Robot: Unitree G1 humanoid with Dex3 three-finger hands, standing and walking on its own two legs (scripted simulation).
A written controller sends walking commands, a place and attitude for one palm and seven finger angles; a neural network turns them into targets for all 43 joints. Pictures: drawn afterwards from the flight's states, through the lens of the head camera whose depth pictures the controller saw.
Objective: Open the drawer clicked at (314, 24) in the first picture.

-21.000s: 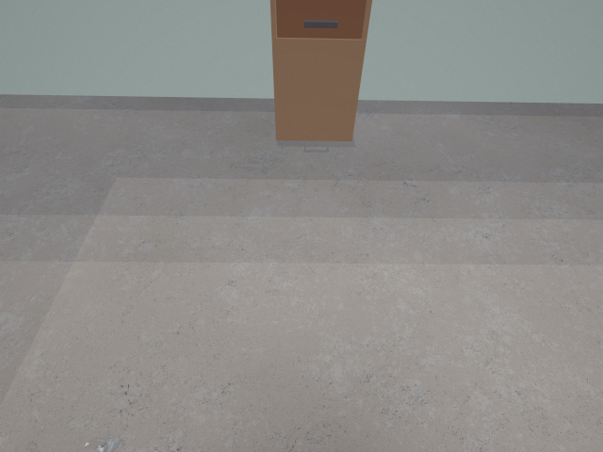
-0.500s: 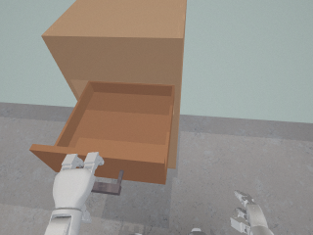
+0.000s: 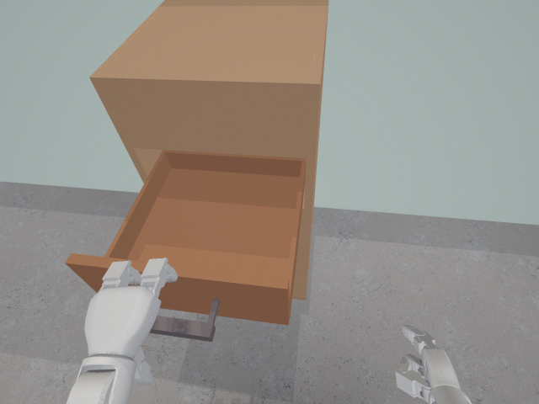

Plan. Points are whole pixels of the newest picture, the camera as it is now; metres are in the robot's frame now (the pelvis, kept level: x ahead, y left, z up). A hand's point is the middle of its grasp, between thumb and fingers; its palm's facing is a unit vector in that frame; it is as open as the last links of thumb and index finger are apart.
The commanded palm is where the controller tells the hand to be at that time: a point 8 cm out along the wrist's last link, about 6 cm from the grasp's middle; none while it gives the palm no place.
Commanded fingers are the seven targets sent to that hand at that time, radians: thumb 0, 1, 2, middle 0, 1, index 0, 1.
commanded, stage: lift the hand off the handle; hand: left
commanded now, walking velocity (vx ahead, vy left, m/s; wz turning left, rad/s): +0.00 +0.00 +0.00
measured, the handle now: (177, 313) +0.27 +0.21 -0.09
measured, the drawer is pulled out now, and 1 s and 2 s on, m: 0.30 0.30 0.30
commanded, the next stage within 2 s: draw the hand back to the body in 0.68 s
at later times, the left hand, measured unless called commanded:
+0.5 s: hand (141, 305) +0.23 +0.21 +0.05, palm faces +0.06 -0.09 -0.99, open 13.9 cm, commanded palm +0.20 +0.21 +0.11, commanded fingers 0.00 -0.50 0.30 -0.30 -1.20 -0.30 -1.20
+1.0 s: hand (125, 302) +0.22 +0.22 +0.08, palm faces +0.09 -0.07 -0.99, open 13.9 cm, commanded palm +0.19 +0.21 +0.13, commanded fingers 0.00 -0.50 0.30 -0.30 -1.20 -0.30 -1.20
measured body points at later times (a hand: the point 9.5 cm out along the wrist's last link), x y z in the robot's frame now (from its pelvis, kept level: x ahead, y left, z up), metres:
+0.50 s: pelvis +0.00 +0.00 +0.02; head +0.02 -0.04 +0.46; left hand +0.22 +0.21 +0.10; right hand +0.22 -0.21 -0.09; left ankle -0.03 +0.13 -0.70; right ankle +0.04 -0.12 -0.70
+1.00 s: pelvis +0.01 +0.00 +0.02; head +0.02 -0.04 +0.47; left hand +0.21 +0.22 +0.13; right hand +0.23 -0.21 -0.08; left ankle -0.03 +0.13 -0.70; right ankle +0.04 -0.12 -0.70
